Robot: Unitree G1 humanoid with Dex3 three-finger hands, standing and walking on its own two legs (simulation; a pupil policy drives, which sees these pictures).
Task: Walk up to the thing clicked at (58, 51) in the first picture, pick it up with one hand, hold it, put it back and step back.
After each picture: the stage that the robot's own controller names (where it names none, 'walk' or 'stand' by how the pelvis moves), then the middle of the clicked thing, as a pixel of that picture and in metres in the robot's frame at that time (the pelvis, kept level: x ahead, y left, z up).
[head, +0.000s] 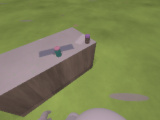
stand; (57, 51) +0.69 +0.40 -0.11
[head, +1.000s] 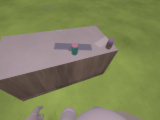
walk; (74, 49) +0.67 +0.17 -0.09
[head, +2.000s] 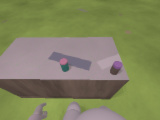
rise first; (64, 65) +0.45 +0.24 -0.06
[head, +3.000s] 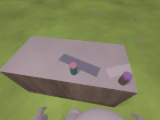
stand; (73, 68) +0.44 +0.18 -0.10
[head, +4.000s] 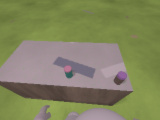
stand; (68, 72) +0.41 +0.20 -0.11
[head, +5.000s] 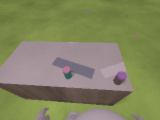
stand; (67, 72) +0.40 +0.22 -0.11
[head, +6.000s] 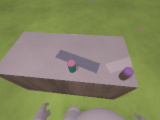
stand; (71, 66) +0.42 +0.18 -0.10
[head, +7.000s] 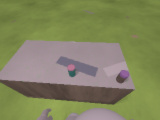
stand; (71, 70) +0.43 +0.18 -0.12
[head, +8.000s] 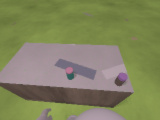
stand; (69, 73) +0.41 +0.19 -0.12
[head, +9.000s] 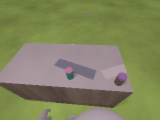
stand; (69, 73) +0.41 +0.20 -0.12
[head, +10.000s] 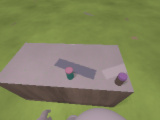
rise first; (69, 73) +0.41 +0.20 -0.12
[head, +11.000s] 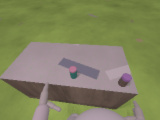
rise first; (73, 72) +0.42 +0.18 -0.11
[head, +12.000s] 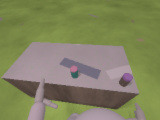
go down; (74, 72) +0.43 +0.18 -0.11
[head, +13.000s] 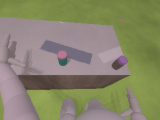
go down; (62, 58) +0.45 +0.17 -0.04
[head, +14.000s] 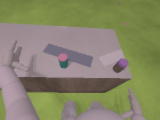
go down; (63, 61) +0.45 +0.18 -0.04
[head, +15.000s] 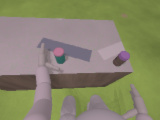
close in; (59, 56) +0.46 +0.18 -0.01
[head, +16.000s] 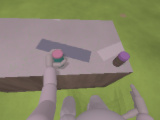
lift; (58, 58) +0.44 +0.18 +0.00
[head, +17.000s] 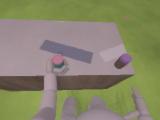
lift; (59, 64) +0.40 +0.19 -0.01
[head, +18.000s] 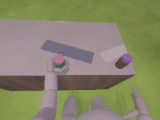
lift; (60, 64) +0.40 +0.19 -0.01
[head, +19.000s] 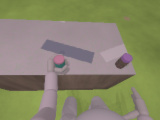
lift; (60, 64) +0.40 +0.19 +0.00
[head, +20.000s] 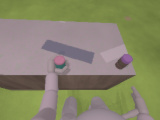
lift; (60, 64) +0.39 +0.18 -0.01
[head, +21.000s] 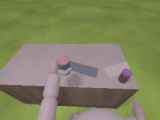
hold; (64, 66) +0.33 +0.18 +0.13
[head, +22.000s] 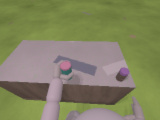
hold; (66, 71) +0.32 +0.17 +0.07
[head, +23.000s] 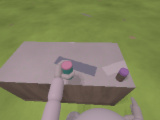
crouch; (67, 70) +0.33 +0.16 +0.08
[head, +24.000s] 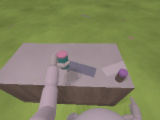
crouch; (63, 60) +0.39 +0.19 +0.11
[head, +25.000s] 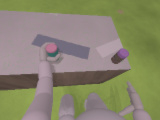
lower; (53, 53) +0.47 +0.21 +0.00
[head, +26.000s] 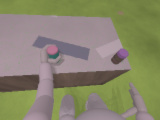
lower; (53, 55) +0.46 +0.20 +0.00
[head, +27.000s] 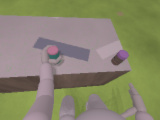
lower; (54, 55) +0.46 +0.20 +0.00
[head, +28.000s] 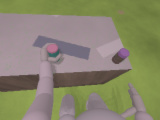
lower; (54, 53) +0.47 +0.20 +0.00
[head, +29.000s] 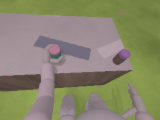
loosen; (55, 55) +0.46 +0.19 +0.00
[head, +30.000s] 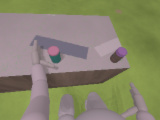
withdraw; (54, 55) +0.45 +0.19 +0.00
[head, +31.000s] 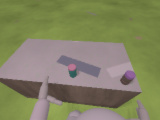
sink last; (72, 71) +0.41 +0.17 -0.07
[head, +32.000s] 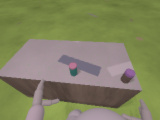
stand; (73, 69) +0.43 +0.17 -0.06
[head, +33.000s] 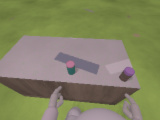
stand; (71, 68) +0.42 +0.18 -0.05
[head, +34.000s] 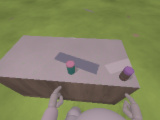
stand; (70, 67) +0.43 +0.18 -0.05
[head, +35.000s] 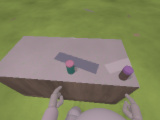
stand; (70, 67) +0.43 +0.18 -0.05
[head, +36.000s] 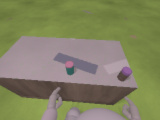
stand; (69, 68) +0.43 +0.18 -0.05
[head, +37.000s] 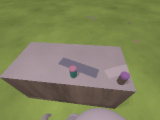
stand; (73, 72) +0.44 +0.17 -0.11
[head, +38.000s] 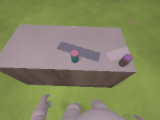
walk; (74, 56) +0.51 +0.14 -0.10
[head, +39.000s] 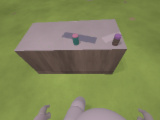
walk; (75, 39) +0.77 +0.22 -0.09
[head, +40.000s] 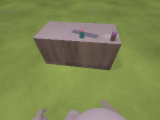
stand; (81, 33) +1.07 +0.17 -0.10
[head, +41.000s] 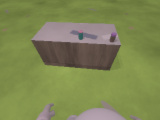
stand; (80, 35) +1.04 +0.16 -0.12
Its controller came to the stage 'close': yes
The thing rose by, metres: 0.21
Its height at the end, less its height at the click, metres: +0.00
